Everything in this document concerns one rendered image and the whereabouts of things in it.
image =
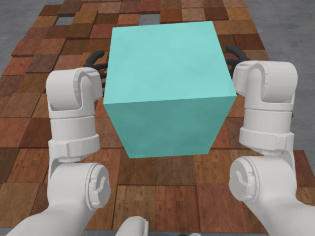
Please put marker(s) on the carton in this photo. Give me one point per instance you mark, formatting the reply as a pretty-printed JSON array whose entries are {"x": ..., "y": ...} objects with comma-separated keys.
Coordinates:
[{"x": 168, "y": 89}]

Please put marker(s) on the robot left thigh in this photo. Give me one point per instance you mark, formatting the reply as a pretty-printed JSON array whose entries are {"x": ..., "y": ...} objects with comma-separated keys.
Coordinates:
[{"x": 134, "y": 226}]

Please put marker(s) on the left robot hand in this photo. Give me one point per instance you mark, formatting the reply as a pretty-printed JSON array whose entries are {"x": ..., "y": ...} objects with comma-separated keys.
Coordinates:
[{"x": 92, "y": 59}]

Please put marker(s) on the left robot forearm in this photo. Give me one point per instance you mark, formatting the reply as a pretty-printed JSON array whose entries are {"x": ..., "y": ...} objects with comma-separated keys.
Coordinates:
[{"x": 71, "y": 95}]

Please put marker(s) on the right robot upper arm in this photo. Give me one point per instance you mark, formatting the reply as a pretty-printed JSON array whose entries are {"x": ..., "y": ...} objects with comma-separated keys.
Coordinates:
[{"x": 267, "y": 185}]

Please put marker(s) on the right robot forearm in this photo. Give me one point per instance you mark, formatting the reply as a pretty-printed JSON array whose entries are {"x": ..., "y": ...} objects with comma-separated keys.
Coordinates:
[{"x": 269, "y": 91}]

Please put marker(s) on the left robot upper arm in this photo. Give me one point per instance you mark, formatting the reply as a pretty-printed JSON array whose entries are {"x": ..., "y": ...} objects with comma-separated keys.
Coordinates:
[{"x": 75, "y": 192}]

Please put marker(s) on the right robot hand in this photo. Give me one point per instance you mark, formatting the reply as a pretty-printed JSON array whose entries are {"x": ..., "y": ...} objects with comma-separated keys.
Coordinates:
[{"x": 239, "y": 54}]

